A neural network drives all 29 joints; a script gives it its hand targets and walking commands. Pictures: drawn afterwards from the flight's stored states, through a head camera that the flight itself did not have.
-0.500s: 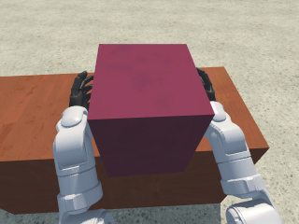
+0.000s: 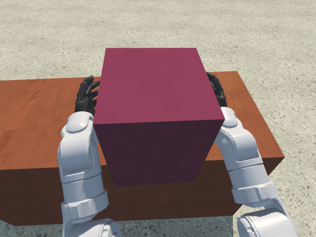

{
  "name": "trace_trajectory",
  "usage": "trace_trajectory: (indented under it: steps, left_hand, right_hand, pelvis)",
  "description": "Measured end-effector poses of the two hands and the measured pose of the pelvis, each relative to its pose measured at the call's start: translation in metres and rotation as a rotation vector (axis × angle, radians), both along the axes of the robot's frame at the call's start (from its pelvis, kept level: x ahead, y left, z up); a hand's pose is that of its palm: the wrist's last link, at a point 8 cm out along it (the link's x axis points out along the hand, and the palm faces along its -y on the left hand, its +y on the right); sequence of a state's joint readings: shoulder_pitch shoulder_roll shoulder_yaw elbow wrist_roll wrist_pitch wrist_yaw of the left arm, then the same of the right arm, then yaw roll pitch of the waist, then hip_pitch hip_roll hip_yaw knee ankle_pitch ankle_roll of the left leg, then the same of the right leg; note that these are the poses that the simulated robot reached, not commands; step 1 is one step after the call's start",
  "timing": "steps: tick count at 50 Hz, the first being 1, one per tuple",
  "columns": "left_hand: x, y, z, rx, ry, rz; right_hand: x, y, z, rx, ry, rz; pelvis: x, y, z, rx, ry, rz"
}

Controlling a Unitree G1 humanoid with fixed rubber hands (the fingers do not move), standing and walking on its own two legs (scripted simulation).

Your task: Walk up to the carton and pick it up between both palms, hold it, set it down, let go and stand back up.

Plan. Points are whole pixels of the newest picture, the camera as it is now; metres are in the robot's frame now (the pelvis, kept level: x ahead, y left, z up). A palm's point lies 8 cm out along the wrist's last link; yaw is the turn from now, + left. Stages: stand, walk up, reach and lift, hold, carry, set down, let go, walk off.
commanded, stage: hold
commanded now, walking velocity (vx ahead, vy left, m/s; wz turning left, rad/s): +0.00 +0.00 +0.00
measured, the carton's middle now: (153, 120) +0.35 +0.01 +0.14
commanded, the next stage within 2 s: none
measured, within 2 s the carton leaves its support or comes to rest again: neither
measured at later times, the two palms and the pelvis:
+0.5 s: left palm (84, 113) +0.34 +0.15 +0.18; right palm (216, 107) +0.35 -0.14 +0.16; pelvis +0.00 +0.00 +0.00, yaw +0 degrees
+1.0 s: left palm (86, 112) +0.35 +0.15 +0.18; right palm (216, 105) +0.36 -0.14 +0.16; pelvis +0.00 +0.00 +0.00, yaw +0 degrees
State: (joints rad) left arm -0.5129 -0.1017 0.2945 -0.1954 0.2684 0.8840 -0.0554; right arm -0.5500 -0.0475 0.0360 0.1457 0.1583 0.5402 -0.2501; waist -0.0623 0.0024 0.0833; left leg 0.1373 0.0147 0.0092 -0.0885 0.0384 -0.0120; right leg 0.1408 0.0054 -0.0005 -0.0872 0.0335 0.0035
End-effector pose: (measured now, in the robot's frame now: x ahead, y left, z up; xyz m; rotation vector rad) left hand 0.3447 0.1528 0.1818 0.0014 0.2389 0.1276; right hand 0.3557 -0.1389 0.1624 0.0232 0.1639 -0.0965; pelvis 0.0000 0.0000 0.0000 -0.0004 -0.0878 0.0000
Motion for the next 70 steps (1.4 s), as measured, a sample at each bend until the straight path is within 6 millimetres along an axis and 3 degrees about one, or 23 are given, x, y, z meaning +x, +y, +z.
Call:
trace_trajectory:
  steps: [70]
  left_hand:
    - [0.0001,-0.0027,0.0042,0.004,-0.015,-0.009]
  right_hand:
    - [-0.0017,-0.0026,0.0022,0.008,-0.018,-0.01]
  pelvis:
    - [0.0005,0.0024,0.0001,0.0,0.006,-0.001]
